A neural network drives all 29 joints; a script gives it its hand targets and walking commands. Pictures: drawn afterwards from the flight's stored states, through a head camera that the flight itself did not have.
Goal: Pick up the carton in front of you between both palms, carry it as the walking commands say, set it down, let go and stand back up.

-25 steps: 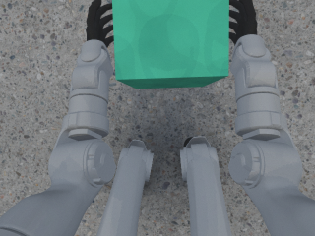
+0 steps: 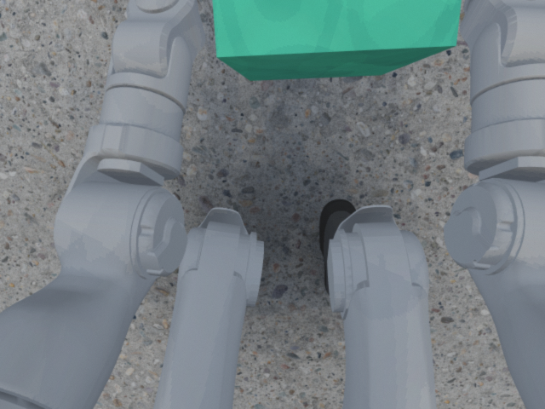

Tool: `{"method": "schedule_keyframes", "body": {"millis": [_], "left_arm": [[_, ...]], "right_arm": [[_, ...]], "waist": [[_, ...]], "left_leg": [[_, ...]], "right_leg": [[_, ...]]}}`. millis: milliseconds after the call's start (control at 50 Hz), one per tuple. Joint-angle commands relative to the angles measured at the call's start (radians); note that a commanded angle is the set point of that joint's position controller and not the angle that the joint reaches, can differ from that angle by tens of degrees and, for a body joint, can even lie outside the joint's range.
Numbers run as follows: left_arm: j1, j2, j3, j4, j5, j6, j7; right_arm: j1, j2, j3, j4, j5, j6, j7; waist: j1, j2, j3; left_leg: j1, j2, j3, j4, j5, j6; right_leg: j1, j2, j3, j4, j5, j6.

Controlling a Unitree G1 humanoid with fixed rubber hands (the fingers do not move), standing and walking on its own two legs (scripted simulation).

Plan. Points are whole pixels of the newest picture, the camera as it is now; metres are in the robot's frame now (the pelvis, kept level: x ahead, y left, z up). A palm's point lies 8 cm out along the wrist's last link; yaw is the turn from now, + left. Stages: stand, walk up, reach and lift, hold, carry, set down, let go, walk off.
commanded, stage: set down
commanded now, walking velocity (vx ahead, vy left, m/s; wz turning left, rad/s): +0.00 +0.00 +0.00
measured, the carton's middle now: out of the picture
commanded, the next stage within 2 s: none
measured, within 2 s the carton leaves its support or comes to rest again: rests again in 0.30 s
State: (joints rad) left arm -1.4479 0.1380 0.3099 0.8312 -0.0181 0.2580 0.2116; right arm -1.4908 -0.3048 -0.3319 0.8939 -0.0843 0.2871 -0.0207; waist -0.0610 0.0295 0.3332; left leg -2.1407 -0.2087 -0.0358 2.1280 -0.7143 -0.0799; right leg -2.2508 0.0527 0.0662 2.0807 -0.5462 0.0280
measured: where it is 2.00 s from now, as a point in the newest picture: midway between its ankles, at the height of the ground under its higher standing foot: (281, 277)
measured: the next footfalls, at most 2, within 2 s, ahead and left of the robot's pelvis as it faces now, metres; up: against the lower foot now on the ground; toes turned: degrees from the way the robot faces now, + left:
none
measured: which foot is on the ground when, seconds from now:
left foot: down 0.00-1.00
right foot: down 0.00-1.00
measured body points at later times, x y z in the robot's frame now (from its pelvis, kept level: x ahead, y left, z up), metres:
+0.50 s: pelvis -0.01 +0.00 -0.02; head +0.37 -0.04 +0.20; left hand +0.57 +0.08 -0.20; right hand +0.55 -0.23 -0.20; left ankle +0.08 +0.12 -0.37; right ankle +0.11 -0.12 -0.37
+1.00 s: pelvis -0.01 +0.00 -0.03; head +0.37 -0.03 +0.19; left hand +0.57 +0.08 -0.21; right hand +0.55 -0.24 -0.22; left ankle +0.07 +0.11 -0.37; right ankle +0.11 -0.12 -0.37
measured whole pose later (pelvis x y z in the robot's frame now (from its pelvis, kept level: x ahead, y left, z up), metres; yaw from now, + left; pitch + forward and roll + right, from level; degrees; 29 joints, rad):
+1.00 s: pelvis -0.01 +0.00 -0.03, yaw +1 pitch +32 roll +2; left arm -1.56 0.17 0.36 0.96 0.05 0.19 0.04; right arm -1.55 -0.38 -0.41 1.04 -0.11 0.20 0.12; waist -0.06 0.03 0.52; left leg -2.12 -0.16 -0.01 2.26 -0.71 -0.06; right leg -2.21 0.00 0.03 2.21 -0.56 0.00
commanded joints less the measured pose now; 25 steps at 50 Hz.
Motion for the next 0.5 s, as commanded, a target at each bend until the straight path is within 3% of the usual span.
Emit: {"method": "schedule_keyframes", "body": {"millis": [0,160,340,480], "left_arm": [[-0.701,-0.905,-0.474,-0.143,-0.139,-0.04,-0.273],[-0.64,-0.9,-0.436,-0.086,-0.114,-0.05,-0.265],[-0.684,-0.817,-0.39,-0.025,-0.111,-0.062,-0.275],[-0.639,-0.757,-0.315,0.066,-0.067,-0.051,-0.305]], "right_arm": [[-0.521,0.891,0.351,-0.068,0.137,-0.028,0.281],[-0.496,0.863,0.32,-0.05,0.118,-0.041,0.304],[-0.582,0.79,0.319,-0.03,0.129,-0.06,0.294],[-0.546,0.761,0.276,0.055,0.102,-0.055,0.307]], "waist": [[-0.077,0.072,-1.369],[-0.097,0.091,-1.23],[-0.09,0.064,-1.076],[-0.062,0.059,-0.87]], "left_leg": [[0.474,0.024,0.115,-0.164,0.528,0.02],[0.459,0.021,0.092,-0.137,0.53,0.032],[0.337,0.025,0.101,-0.118,0.382,0.047],[0.271,0.032,0.1,-0.11,0.279,0.06]], "right_leg": [[0.826,0.037,-0.121,-0.049,0.597,-0.034],[0.673,0.025,-0.125,-0.032,0.537,-0.036],[0.695,0.018,-0.101,-0.023,0.446,-0.048],[0.638,0.017,-0.086,-0.021,0.335,-0.058]]}}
